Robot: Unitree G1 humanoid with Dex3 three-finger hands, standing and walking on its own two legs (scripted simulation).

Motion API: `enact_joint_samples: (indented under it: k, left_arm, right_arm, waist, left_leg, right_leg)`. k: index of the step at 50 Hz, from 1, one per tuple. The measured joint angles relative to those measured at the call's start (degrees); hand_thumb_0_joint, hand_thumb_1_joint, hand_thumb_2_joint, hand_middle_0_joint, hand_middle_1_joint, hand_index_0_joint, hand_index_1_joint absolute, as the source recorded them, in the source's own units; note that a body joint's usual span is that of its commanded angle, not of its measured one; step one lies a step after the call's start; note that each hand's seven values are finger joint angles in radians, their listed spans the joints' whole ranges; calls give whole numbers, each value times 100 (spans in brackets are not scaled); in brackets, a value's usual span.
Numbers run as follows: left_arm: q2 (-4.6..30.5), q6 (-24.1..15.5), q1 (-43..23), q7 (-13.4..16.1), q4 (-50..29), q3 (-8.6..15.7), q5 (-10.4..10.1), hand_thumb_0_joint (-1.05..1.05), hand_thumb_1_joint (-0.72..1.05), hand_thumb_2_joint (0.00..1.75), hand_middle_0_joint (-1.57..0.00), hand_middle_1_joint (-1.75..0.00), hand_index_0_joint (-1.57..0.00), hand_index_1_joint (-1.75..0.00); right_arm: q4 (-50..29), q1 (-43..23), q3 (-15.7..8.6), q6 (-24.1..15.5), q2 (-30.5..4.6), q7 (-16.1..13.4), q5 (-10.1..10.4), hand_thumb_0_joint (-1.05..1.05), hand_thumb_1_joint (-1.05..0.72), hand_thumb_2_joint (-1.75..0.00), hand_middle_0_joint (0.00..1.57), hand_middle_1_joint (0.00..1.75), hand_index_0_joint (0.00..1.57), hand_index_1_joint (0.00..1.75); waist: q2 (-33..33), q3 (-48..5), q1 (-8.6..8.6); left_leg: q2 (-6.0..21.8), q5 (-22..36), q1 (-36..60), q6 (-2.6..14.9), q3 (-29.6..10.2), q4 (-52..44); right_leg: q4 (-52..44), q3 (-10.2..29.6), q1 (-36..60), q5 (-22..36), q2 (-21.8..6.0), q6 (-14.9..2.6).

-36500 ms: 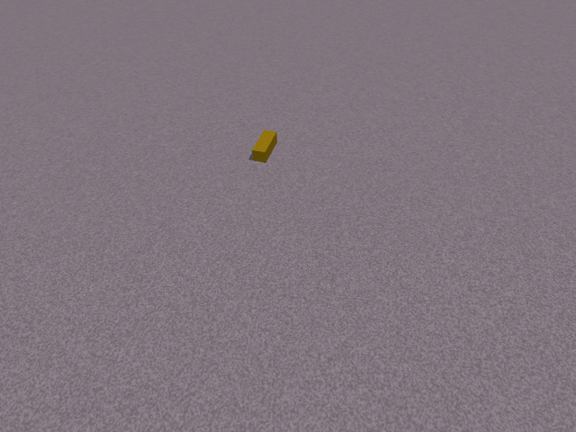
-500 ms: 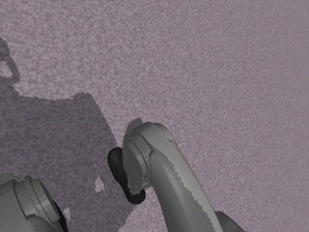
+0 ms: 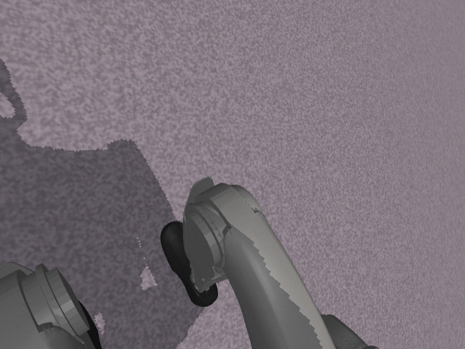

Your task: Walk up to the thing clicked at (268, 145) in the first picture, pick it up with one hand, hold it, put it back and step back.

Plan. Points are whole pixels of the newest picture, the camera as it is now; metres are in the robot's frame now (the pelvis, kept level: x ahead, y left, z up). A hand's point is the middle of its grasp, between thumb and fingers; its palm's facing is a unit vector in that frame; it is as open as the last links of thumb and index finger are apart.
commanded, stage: settle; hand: left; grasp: from above
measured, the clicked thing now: out of the picture +0.51 +0.32 -0.28
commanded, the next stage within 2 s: lift in 0.76 s
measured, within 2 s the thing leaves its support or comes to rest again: leaves its support in 0.18 s
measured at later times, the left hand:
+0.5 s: hand out of the picture +0.49 +0.33 -0.19, palm faces -0.42 -0.11 -0.90, open 10.7 cm
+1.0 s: hand out of the picture +0.49 +0.32 -0.12, palm faces -0.44 -0.11 -0.89, open 10.7 cm
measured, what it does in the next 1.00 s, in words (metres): stands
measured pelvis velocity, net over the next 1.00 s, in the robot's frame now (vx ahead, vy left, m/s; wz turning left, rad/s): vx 0.00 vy -0.01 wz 0.12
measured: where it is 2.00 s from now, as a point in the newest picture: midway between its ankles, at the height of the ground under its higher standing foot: (147, 317)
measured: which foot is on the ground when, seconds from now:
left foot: down 0.00-1.00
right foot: down 0.00-1.00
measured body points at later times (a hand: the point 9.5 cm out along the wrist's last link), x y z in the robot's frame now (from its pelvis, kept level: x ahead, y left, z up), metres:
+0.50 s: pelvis +0.01 +0.00 +0.01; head +0.27 +0.12 +0.35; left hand +0.51 +0.33 -0.13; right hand +0.06 -0.27 -0.05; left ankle +0.06 +0.12 -0.29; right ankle +0.14 -0.12 -0.29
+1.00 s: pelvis +0.00 -0.01 +0.02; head +0.25 +0.09 +0.39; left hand +0.50 +0.33 -0.07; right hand +0.06 -0.28 -0.07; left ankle +0.06 +0.12 -0.29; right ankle +0.14 -0.12 -0.29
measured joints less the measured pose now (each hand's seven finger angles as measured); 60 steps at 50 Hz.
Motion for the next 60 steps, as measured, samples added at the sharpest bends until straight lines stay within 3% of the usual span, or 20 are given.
enact_joint_samples:
  k: [6, 14, 21, 30, 45, 60]
  left_arm:
    - [-118, 82, 170, -202, -335, 205, 51, -1, -10, 65, -54, -80, -55, -75]
    - [-471, 184, 598, -549, -1098, 475, 87, -1, -10, 64, -56, -77, -56, -73]
    - [-957, 357, 794, -981, -1645, 221, -108, -1, -9, 63, -55, -77, -55, -73]
    - [-1393, 358, 777, -1521, -1925, -51, -230, -1, -9, 63, -56, -76, -56, -73]
    - [-1529, 264, 591, -1843, -1937, -41, -266, -1, -10, 63, -58, -74, -58, -72]
    - [-2006, 381, 1346, -2438, -3013, -59, -733, -1, -9, 62, -57, -74, -57, -72]
  right_arm:
    - [6, 117, -94, 56, 13, 5, 21, 0, -92, -91, 21, 30, 20, 30]
    - [128, 370, -473, 163, 22, 117, 103, 0, -92, -91, 21, 30, 20, 30]
    - [287, 441, -891, 316, 34, 192, 281, 0, -91, -90, 21, 30, 20, 30]
    - [281, 294, -1162, 554, 74, 65, 449, 0, -91, -90, 21, 30, 20, 30]
    - [271, 232, -1261, 931, 210, -258, 539, 0, -91, -90, 21, 30, 20, 30]
    - [329, 513, -1621, 1301, 286, -449, 832, 1, -91, -91, 21, 30, 20, 30]
  waist:
    - [63, -81, 62]
    - [266, -401, 281]
    - [509, -814, 535]
    - [720, -1046, 717]
    - [872, -1186, 802]
    - [1044, -1569, 1133]
  left_leg:
    - [-10, -1, -45, 3, 12, -27]
    - [-62, -35, -106, -40, 66, -67]
    - [-90, -8, -140, -46, 219, -197]
    - [-119, 90, -57, -52, 419, -412]
    - [-125, 246, 55, -122, 553, -677]
    - [-127, 296, 399, -65, 737, -1220]
  right_leg:
    - [-21, 2, -34, -17, -15, -40]
    - [26, 38, -116, -112, -86, -125]
    - [29, 161, -197, -163, -150, -150]
    - [-20, 327, -177, -163, -218, -175]
    - [-123, 449, -176, -54, -252, -213]
    - [-563, 595, 142, -74, -293, -208]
